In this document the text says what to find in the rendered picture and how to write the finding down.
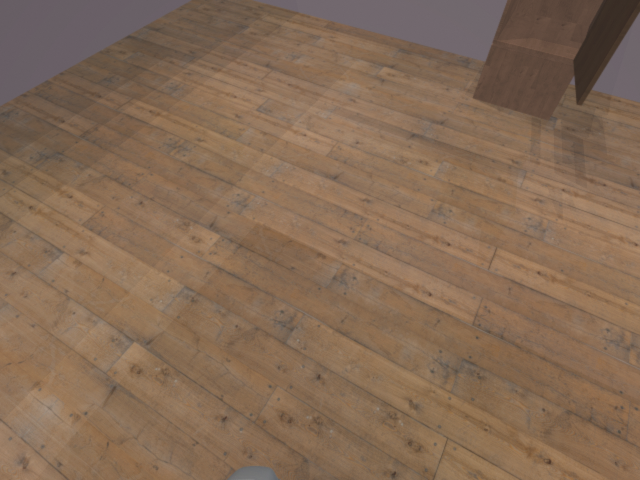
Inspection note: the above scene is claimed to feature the cupboard door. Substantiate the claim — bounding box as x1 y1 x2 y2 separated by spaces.
573 0 640 106

